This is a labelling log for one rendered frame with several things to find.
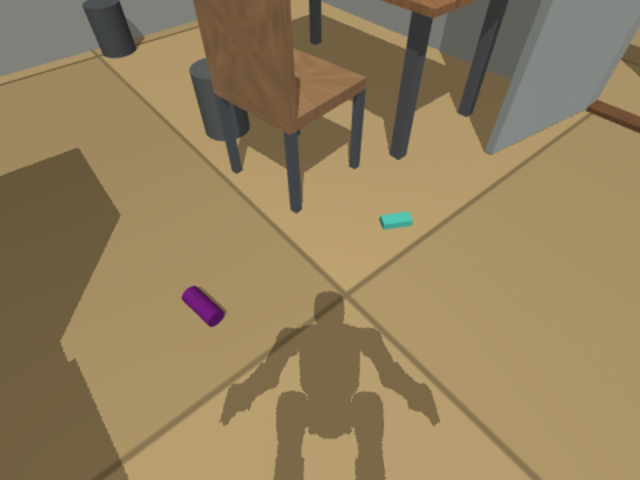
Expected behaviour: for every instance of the table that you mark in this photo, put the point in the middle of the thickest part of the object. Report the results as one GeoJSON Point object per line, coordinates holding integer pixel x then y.
{"type": "Point", "coordinates": [423, 13]}

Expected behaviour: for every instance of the chair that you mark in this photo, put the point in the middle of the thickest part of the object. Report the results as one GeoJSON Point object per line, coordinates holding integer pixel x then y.
{"type": "Point", "coordinates": [252, 63]}

